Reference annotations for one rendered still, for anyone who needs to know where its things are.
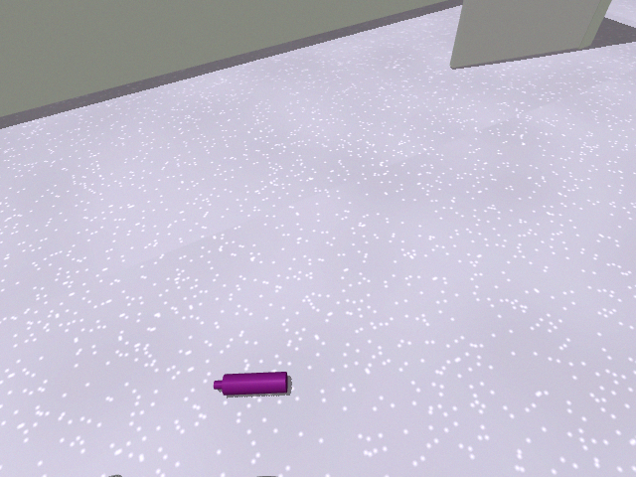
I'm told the bottle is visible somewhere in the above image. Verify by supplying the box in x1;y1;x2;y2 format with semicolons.
214;372;288;396

